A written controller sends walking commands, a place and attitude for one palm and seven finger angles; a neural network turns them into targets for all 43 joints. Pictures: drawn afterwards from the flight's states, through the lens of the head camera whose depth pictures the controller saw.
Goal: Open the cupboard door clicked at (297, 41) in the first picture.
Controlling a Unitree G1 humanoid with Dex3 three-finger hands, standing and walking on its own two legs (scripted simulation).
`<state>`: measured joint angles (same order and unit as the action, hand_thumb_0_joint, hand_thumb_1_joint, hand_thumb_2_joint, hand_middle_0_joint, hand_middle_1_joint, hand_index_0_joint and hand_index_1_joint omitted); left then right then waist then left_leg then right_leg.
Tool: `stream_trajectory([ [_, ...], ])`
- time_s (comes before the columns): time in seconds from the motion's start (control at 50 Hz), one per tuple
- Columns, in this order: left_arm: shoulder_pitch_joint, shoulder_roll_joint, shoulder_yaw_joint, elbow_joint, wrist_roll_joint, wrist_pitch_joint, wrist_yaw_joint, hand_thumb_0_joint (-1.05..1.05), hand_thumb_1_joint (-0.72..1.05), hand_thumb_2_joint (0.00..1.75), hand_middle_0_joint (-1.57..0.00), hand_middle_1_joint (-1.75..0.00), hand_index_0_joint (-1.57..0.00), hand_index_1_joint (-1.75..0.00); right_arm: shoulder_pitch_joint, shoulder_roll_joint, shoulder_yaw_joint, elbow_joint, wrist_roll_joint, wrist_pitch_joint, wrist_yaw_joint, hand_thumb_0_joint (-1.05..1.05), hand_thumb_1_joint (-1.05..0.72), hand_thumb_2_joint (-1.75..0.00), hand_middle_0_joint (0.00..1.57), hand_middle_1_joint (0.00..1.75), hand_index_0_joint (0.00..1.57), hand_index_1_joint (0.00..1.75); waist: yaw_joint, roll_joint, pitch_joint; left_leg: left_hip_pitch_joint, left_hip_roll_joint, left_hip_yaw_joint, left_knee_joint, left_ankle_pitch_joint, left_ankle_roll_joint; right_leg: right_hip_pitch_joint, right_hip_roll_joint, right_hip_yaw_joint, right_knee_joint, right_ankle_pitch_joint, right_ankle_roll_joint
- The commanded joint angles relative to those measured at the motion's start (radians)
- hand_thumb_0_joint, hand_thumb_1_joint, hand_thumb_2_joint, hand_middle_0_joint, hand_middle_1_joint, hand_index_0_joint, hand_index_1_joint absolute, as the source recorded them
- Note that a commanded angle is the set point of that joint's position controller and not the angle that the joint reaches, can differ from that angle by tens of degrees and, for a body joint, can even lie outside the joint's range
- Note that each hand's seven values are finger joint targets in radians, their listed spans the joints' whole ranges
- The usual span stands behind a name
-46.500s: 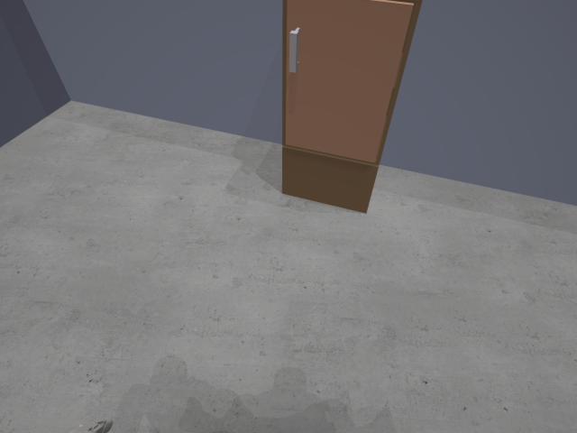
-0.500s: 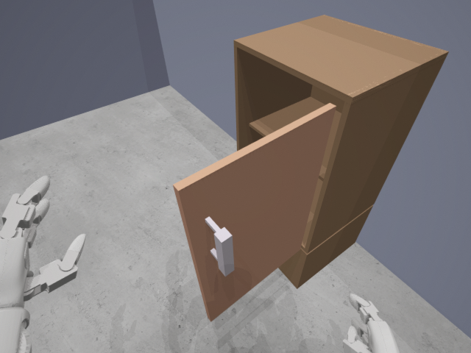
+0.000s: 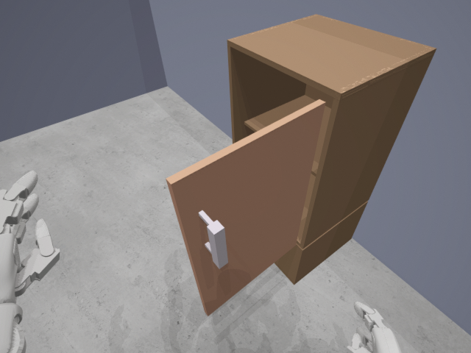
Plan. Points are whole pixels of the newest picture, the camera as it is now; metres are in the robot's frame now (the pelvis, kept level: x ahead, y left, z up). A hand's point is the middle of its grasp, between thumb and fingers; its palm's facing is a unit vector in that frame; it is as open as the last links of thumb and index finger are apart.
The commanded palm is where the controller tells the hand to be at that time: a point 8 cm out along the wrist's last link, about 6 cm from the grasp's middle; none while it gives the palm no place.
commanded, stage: step back with the hand held close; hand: left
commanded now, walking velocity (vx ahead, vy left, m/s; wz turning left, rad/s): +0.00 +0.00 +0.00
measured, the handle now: (212, 238) +0.34 +0.10 -0.02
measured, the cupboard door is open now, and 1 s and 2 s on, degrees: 93 93 93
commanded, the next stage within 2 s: stop stepping back and stand still in 1.68 s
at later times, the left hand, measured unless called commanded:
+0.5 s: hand (37, 266) +0.16 +0.28 +0.15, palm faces +0.37 -0.75 -0.54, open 7.4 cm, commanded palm +0.10 +0.32 +0.17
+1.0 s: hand out of the picture +0.10 +0.29 +0.16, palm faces +0.49 -0.70 -0.52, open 7.4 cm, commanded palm +0.03 +0.32 +0.17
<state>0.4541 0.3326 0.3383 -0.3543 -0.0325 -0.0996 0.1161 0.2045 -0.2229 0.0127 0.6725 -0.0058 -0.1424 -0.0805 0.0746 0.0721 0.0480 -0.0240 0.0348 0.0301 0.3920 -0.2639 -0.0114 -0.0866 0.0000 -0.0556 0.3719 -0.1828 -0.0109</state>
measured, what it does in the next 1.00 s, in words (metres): shifts its weight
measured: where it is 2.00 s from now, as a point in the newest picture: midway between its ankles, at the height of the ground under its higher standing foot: outside the picture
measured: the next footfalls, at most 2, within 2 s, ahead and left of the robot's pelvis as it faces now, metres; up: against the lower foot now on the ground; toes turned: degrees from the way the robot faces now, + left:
right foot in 1.36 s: -0.18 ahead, -0.09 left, +0.01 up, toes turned +3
left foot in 1.56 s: -0.12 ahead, +0.09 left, +0.00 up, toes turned +1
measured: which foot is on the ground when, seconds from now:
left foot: down 0.00-1.00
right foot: down 0.00-1.00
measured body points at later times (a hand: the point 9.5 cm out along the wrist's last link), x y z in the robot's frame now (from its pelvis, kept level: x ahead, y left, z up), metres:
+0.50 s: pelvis -0.04 +0.02 -0.01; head -0.02 +0.01 +0.44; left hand +0.14 +0.32 +0.18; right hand +0.13 -0.23 -0.09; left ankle -0.02 +0.12 -0.74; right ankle +0.02 -0.11 -0.74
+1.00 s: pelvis -0.10 +0.02 -0.03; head -0.08 +0.03 +0.42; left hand +0.07 +0.32 +0.18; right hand +0.07 -0.22 -0.11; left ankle -0.03 +0.12 -0.74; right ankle +0.02 -0.11 -0.74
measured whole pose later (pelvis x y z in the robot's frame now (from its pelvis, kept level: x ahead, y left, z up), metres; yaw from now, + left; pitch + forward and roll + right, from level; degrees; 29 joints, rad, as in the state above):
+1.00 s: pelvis -0.10 +0.02 -0.03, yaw +2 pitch -1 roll +0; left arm 0.52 0.41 0.48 -0.53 0.03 -0.25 0.16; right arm 0.23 -0.22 -0.01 0.58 -0.01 -0.11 -0.08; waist 0.00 -0.02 0.07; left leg -0.43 -0.01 0.04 0.69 -0.29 0.04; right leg -0.45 0.00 0.03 0.61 -0.13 0.02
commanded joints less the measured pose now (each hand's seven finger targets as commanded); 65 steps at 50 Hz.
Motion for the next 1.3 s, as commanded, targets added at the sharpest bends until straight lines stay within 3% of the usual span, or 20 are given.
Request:
stream_trajectory([
  [0.0, -0.095, 0.180, 0.106, -0.202, -0.003, -0.075, 0.015, 0.00, 0.90, 0.90, -0.20, -0.30, -0.20, -0.30, -0.149, -0.100, -0.032, -0.165, -0.006, -0.066, -0.013, 0.00, -0.90, -0.90, 0.20, 0.30, 0.20, 0.30, 0.000, -0.020, -0.046, -0.081, -0.015, -0.003, -0.069, 0.139, 0.031, 0.028, -0.009, 0.036, -0.081, 0.034, -0.003],
  [0.04, -0.199, 0.215, 0.113, -0.303, -0.001, -0.088, 0.018, 0.00, 0.90, 0.90, -0.20, -0.30, -0.20, -0.30, -0.162, -0.103, -0.033, -0.170, -0.005, -0.075, -0.014, 0.00, -0.90, -0.90, 0.20, 0.30, 0.20, 0.30, -0.001, 0.018, -0.092, -0.058, -0.019, -0.002, -0.062, 0.147, 0.034, 0.036, -0.011, 0.044, -0.081, 0.047, -0.002],
  [0.06, -0.235, 0.311, 0.229, -0.296, 0.003, -0.125, 0.027, 0.00, 0.90, 0.90, -0.20, -0.30, -0.20, -0.30, -0.136, -0.118, -0.027, -0.203, 0.005, -0.053, -0.017, 0.00, -0.90, -0.90, 0.20, 0.30, 0.20, 0.30, -0.053, -0.052, 0.013, -0.141, -0.009, -0.006, -0.022, 0.063, 0.046, -0.104, -0.049, 0.147, -0.142, 0.063, -0.003],
  [0.12, -0.037, 0.204, 0.154, -0.177, 0.007, -0.126, 0.009, 0.00, 0.90, 0.90, -0.20, -0.30, -0.20, -0.30, -0.129, -0.118, -0.039, -0.195, -0.004, -0.011, -0.010, 0.00, -0.90, -0.90, 0.20, 0.30, 0.20, 0.30, -0.057, -0.089, -0.043, -0.128, -0.012, -0.008, 0.019, 0.087, 0.042, -0.129, -0.085, 0.137, -0.145, 0.068, -0.010],
  [0.18, 0.023, 0.211, 0.161, -0.230, 0.005, -0.138, 0.014, 0.00, 0.90, 0.90, -0.20, -0.30, -0.20, -0.30, -0.130, -0.132, -0.047, -0.211, -0.005, 0.006, -0.014, 0.00, -0.90, -0.90, 0.20, 0.30, 0.20, 0.30, -0.056, -0.010, -0.153, -0.133, 0.007, -0.015, -0.009, 0.206, 0.036, -0.047, -0.076, 0.093, -0.053, 0.226, -0.006],
  [0.24, 0.069, 0.238, 0.191, -0.272, 0.000, -0.135, 0.023, 0.00, 0.90, 0.90, -0.20, -0.30, -0.20, -0.30, -0.128, -0.130, -0.057, -0.238, -0.001, 0.027, -0.017, 0.00, -0.90, -0.90, 0.20, 0.30, 0.20, 0.30, -0.053, -0.033, -0.228, -0.146, 0.026, -0.019, 0.001, 0.348, 0.029, 0.003, -0.062, 0.074, 0.028, 0.373, 0.004],
  [0.3, 0.088, 0.253, 0.210, -0.296, -0.002, -0.128, 0.029, 0.00, 0.90, 0.90, -0.20, -0.30, -0.20, -0.30, -0.133, -0.126, -0.062, -0.258, 0.003, 0.042, -0.021, 0.00, -0.90, -0.90, 0.20, 0.30, 0.20, 0.30, -0.053, -0.037, -0.227, -0.177, 0.031, -0.025, 0.003, 0.367, 0.023, -0.001, -0.060, 0.073, 0.063, 0.400, 0.007],
  [0.4, 0.085, 0.259, 0.219, -0.323, 0.006, -0.135, 0.041, 0.00, 0.90, 0.90, -0.20, -0.30, -0.20, -0.30, -0.130, -0.128, -0.066, -0.277, 0.004, 0.051, -0.025, 0.00, -0.90, -0.90, 0.20, 0.30, 0.20, 0.30, -0.052, -0.011, -0.175, -0.291, 0.045, -0.047, -0.027, 0.224, 0.037, -0.016, -0.048, 0.082, 0.097, 0.278, 0.013],
  [0.52, 0.062, 0.241, 0.215, -0.325, 0.027, -0.153, 0.053, 0.00, 0.90, 0.90, -0.20, -0.30, -0.20, -0.30, -0.106, -0.136, -0.068, -0.283, 0.003, 0.032, -0.026, 0.00, -0.90, -0.90, 0.20, 0.30, 0.20, 0.30, -0.061, -0.009, -0.110, -0.516, 0.065, -0.077, -0.069, -0.159, 0.079, 0.017, -0.042, 0.113, 0.148, 0.112, 0.018],
  [0.68, 0.013, 0.259, 0.225, -0.362, 0.037, -0.183, 0.070, 0.00, 0.90, 0.90, -0.20, -0.30, -0.20, -0.30, -0.080, -0.139, -0.065, -0.269, 0.001, 0.000, -0.024, 0.00, -0.90, -0.90, 0.20, 0.30, 0.20, 0.30, -0.075, -0.048, -0.088, -0.520, 0.037, -0.096, 0.017, -0.324, 0.080, -0.135, -0.076, 0.171, 0.050, -0.173, -0.002],
  [0.82, 0.042, 0.255, 0.251, -0.362, 0.041, -0.202, 0.076, 0.00, 0.90, 0.90, -0.20, -0.30, -0.20, -0.30, -0.076, -0.138, -0.066, -0.265, 0.002, -0.022, -0.026, 0.00, -0.90, -0.90, 0.20, 0.30, 0.20, 0.30, -0.069, 0.026, -0.116, -0.664, 0.091, -0.153, -0.073, -0.385, 0.106, 0.014, -0.008, 0.127, 0.214, -0.025, 0.021],
  [0.9, 0.031, 0.251, 0.261, -0.362, 0.056, -0.215, 0.067, 0.00, 0.90, 0.90, -0.20, -0.30, -0.20, -0.30, -0.080, -0.139, -0.073, -0.265, -0.005, -0.030, -0.020, 0.00, -0.90, -0.90, 0.20, 0.30, 0.20, 0.30, -0.070, 0.013, -0.081, -0.788, 0.080, -0.142, -0.034, -0.475, 0.121, 0.053, -0.002, 0.190, 0.254, -0.002, 0.012],
  [1.0, 0.001, 0.264, 0.252, -0.375, 0.034, -0.213, 0.064, 0.00, 0.90, 0.90, -0.20, -0.30, -0.20, -0.30, -0.063, -0.127, -0.073, -0.235, -0.006, -0.027, -0.010, 0.00, -0.90, -0.90, 0.20, 0.30, 0.20, 0.30, -0.082, -0.124, -0.107, -0.562, -0.003, -0.079, 0.134, -0.329, 0.068, -0.187, -0.095, 0.285, 0.085, -0.064, -0.027],
  [1.06, 0.012, 0.271, 0.248, -0.393, 0.023, -0.214, 0.068, 0.00, 0.90, 0.90, -0.20, -0.30, -0.20, -0.30, -0.056, -0.126, -0.074, -0.224, -0.002, -0.014, -0.003, 0.00, -0.90, -0.90, 0.20, 0.30, 0.20, 0.30, -0.090, -0.117, -0.134, -0.440, -0.020, -0.078, 0.182, -0.292, 0.058, -0.303, -0.113, 0.274, 0.032, -0.153, -0.033],
  [1.1, 0.044, 0.276, 0.265, -0.402, 0.020, -0.220, 0.071, 0.00, 0.90, 0.90, -0.20, -0.30, -0.20, -0.30, -0.067, -0.129, -0.077, -0.230, -0.003, -0.010, -0.009, 0.00, -0.90, -0.90, 0.20, 0.30, 0.20, 0.30, -0.089, -0.040, -0.137, -0.516, 0.031, -0.141, 0.054, -0.330, 0.079, -0.231, -0.057, 0.209, 0.129, -0.123, -0.005],
  [1.14, 0.047, 0.260, 0.286, -0.429, 0.037, -0.226, 0.073, 0.00, 0.90, 0.90, -0.20, -0.30, -0.20, -0.30, -0.092, -0.147, -0.080, -0.248, -0.009, -0.019, -0.017, 0.00, -0.90, -0.90, 0.20, 0.30, 0.20, 0.30, -0.073, 0.144, -0.161, -0.783, 0.181, -0.279, -0.154, -0.490, 0.148, 0.032, 0.058, 0.112, 0.445, -0.015, 0.035],
  [1.16, 0.045, 0.256, 0.297, -0.432, 0.045, -0.226, 0.079, 0.00, 0.90, 0.90, -0.20, -0.30, -0.20, -0.30, -0.096, -0.136, -0.084, -0.245, -0.022, -0.027, -0.022, 0.00, -0.90, -0.90, 0.20, 0.30, 0.20, 0.30, -0.071, 0.163, -0.168, -0.836, 0.243, -0.324, -0.199, -0.447, 0.176, 0.095, 0.102, 0.081, 0.576, -0.010, 0.040],
  [1.2, 0.068, 0.264, 0.308, -0.387, 0.040, -0.230, 0.070, 0.00, 0.90, 0.90, -0.20, -0.30, -0.20, -0.30, -0.106, -0.138, -0.104, -0.231, -0.018, -0.047, -0.018, 0.00, -0.90, -0.90, 0.20, 0.30, 0.20, 0.30, -0.068, 0.138, -0.152, -0.810, 0.296, -0.303, -0.194, -0.422, 0.201, 0.052, 0.117, 0.109, 0.672, -0.188, 0.039],
  [1.22, 0.112, 0.246, 0.300, -0.344, 0.034, -0.227, 0.068, 0.00, 0.90, 0.90, -0.20, -0.30, -0.20, -0.30, -0.094, -0.128, -0.101, -0.221, -0.025, -0.053, -0.012, 0.00, -0.90, -0.90, 0.20, 0.30, 0.20, 0.30, -0.068, 0.141, -0.128, -0.760, 0.284, -0.286, -0.175, -0.383, 0.198, 0.007, 0.115, 0.101, 0.629, -0.240, 0.029],
  [1.28, 0.075, 0.202, 0.202, -0.382, 0.004, -0.221, 0.074, 0.00, 0.90, 0.90, -0.20, -0.30, -0.20, -0.30, -0.068, -0.100, -0.088, -0.151, -0.062, -0.075, -0.010, 0.00, -0.90, -0.90, 0.20, 0.30, 0.20, 0.30, -0.089, 0.123, -0.137, -0.306, 0.249, -0.247, -0.058, 0.098, 0.144, -0.251, 0.063, 0.093, 0.249, -0.347, -0.001],
])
